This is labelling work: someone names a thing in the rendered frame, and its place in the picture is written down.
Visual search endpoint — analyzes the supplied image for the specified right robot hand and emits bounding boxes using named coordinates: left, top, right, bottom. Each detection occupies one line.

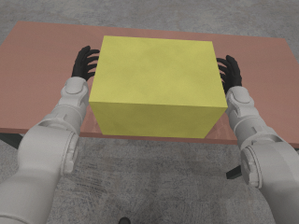
left=216, top=55, right=242, bottom=95

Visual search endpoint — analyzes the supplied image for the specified left robot hand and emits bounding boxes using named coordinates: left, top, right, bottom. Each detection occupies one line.
left=71, top=46, right=100, bottom=81

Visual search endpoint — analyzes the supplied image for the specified left robot forearm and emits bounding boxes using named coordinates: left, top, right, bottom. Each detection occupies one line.
left=17, top=77, right=90, bottom=167

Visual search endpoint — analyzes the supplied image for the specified robot right upper arm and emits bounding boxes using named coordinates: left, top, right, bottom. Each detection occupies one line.
left=240, top=141, right=299, bottom=224

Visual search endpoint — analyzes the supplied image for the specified carton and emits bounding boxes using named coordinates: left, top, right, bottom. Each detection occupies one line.
left=88, top=35, right=228, bottom=139

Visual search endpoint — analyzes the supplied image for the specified table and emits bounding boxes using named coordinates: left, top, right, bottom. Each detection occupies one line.
left=0, top=21, right=299, bottom=179

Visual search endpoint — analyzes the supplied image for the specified robot left upper arm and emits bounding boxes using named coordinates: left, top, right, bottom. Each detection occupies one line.
left=0, top=125, right=80, bottom=224

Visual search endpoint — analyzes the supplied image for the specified right robot forearm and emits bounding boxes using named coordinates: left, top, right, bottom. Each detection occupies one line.
left=224, top=86, right=299, bottom=160

